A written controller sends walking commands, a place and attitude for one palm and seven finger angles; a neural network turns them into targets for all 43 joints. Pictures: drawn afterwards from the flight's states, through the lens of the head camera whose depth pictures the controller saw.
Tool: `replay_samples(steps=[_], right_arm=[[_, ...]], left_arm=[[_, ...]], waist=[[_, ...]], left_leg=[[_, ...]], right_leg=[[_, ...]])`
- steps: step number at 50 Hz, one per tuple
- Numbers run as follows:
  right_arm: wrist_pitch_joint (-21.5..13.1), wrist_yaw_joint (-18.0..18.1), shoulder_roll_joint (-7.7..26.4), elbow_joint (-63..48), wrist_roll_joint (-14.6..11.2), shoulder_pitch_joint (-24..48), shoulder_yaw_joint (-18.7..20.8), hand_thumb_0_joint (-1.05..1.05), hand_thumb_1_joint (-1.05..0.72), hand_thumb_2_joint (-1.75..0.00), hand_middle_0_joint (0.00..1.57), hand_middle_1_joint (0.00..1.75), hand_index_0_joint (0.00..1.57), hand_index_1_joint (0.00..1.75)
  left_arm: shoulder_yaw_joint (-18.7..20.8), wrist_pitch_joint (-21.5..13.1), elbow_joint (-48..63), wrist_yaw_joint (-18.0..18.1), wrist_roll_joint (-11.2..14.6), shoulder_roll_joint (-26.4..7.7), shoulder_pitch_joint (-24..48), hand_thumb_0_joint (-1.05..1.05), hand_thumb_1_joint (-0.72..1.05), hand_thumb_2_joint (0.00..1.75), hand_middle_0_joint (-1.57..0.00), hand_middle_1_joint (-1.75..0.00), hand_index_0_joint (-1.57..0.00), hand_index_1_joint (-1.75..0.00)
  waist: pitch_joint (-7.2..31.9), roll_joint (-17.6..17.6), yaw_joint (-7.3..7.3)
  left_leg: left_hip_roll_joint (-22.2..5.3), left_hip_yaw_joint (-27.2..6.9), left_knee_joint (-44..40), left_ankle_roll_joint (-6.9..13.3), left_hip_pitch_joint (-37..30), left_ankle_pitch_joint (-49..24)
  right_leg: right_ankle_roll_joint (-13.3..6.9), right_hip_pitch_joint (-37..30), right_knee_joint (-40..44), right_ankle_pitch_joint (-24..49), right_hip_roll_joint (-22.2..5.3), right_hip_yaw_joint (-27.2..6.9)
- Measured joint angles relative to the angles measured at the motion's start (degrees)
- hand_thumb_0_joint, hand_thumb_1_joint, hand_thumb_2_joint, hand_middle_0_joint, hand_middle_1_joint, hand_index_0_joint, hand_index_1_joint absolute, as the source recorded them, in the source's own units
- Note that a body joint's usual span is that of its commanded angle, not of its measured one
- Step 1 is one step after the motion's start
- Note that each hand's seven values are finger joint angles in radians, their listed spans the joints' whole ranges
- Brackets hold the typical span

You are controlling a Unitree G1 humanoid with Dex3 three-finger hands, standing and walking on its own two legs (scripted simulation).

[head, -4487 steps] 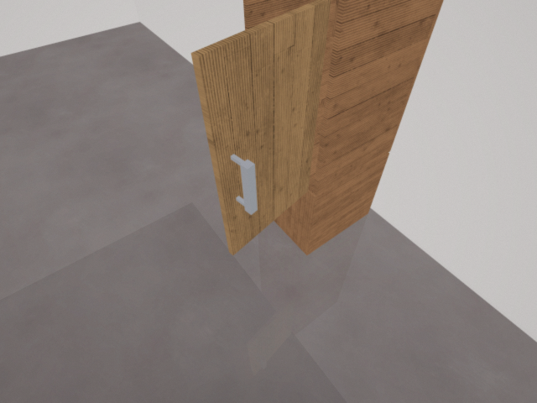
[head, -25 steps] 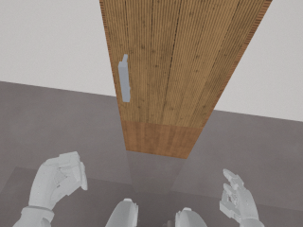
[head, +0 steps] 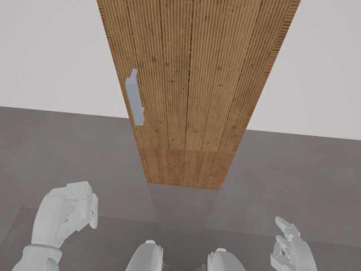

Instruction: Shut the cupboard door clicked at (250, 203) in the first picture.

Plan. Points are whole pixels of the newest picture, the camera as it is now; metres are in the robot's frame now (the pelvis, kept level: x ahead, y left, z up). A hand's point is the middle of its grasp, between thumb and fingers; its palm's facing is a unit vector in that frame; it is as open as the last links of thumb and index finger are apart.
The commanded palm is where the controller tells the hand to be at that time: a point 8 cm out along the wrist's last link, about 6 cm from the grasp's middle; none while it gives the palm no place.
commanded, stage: raise the hand and make a fist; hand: left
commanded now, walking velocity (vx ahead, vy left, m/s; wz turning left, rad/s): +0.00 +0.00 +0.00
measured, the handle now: (137, 98) +0.52 +0.15 +0.05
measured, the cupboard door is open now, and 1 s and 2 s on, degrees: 2 2 1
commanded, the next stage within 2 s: bring the fist close to the handle in 0.12 s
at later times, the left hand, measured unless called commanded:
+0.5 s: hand (109, 193) +0.26 +0.16 +0.05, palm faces -0.07 -1.00 -0.03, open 3.2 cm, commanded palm +0.26 +0.21 +0.05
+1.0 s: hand (138, 147) +0.37 +0.12 +0.06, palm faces -0.06 -1.00 -0.03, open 3.2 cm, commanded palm +0.36 +0.17 +0.05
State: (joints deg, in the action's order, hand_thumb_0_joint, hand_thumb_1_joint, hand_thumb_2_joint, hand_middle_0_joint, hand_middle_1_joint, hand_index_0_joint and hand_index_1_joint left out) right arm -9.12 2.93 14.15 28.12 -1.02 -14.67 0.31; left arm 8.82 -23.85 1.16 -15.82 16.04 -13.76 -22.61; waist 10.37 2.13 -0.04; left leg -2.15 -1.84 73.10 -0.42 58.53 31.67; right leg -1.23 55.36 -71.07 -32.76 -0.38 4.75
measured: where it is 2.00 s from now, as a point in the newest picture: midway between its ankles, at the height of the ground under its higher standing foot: outside the picture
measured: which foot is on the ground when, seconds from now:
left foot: down 0.00-1.00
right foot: down 0.00-1.00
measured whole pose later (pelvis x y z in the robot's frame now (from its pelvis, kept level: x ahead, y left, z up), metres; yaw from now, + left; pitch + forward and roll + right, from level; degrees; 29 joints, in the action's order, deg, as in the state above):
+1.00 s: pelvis +0.00 +0.00 +0.01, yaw +0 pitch +18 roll -1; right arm -3.8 0.5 14.1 32.9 0.1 -14.6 -0.4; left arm 3.5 -23.5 -28.1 -3.4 7.6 -9.7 15.2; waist 9.2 1.6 -2.8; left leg -1.7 -0.3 69.8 0.1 58.5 29.7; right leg -0.7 56.2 -68.7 -30.8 -0.8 3.1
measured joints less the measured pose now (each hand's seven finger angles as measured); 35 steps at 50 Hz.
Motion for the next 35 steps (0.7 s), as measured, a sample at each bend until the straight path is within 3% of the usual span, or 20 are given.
replay_samples(steps=[15, 21, 28, 35], right_arm=[[0.07, 0.10, -0.31, -0.43, -0.04, 0.84, -0.63, 0.01, -0.90, -0.90, 0.20, 0.30, 0.20, 0.30], [-0.26, 0.02, 0.09, 0.10, 0.12, 1.23, -1.19, 0.01, -0.90, -0.90, 0.20, 0.30, 0.20, 0.30], [0.93, -0.59, -0.45, 0.78, 0.24, 1.04, -1.46, 0.01, -0.90, -0.90, 0.20, 0.30, 0.20, 0.30], [2.47, -1.42, -0.35, 1.55, 0.57, -0.08, -1.52, 0.01, -0.90, -0.90, 0.20, 0.30, 0.20, 0.30]], left_arm=[[-0.76, -1.00, -0.93, -0.02, -0.12, 0.27, 0.99, 0.02, 0.90, 0.90, -1.30, -1.50, -1.30, -1.50], [-2.68, -0.03, -3.32, 1.19, -1.45, 0.78, 7.18, 0.02, 0.90, 0.90, -1.31, -1.50, -1.30, -1.51], [-4.28, 3.16, -6.77, 4.53, -3.76, 1.61, 14.57, 0.02, 0.90, 0.90, -1.30, -1.50, -1.30, -1.50], [-5.49, 3.15, -12.54, 8.10, -5.77, 2.80, 20.84, 0.02, 0.90, 0.90, -1.30, -1.50, -1.30, -1.50]], waist=[[0.07, 0.04, 0.34], [-0.08, 0.24, 0.31], [-0.25, 0.07, -0.81], [-0.41, -0.02, -1.56]], left_leg=[[0.03, -0.42, 0.48, -0.23, 0.40, 0.03], [0.26, -0.58, 1.30, -0.01, 1.61, 0.05], [0.33, 0.04, 0.08, 0.27, 1.04, -0.52], [0.50, 0.77, -2.14, 0.53, -0.39, -1.38]], right_leg=[[-0.24, 0.27, -0.51, -0.19, 0.02, 0.36], [-0.08, 1.27, -1.15, -0.21, -0.19, 0.50], [0.21, 0.97, -0.09, 0.49, -0.26, -0.10], [0.51, -0.10, 1.81, 1.37, -0.41, -0.79]])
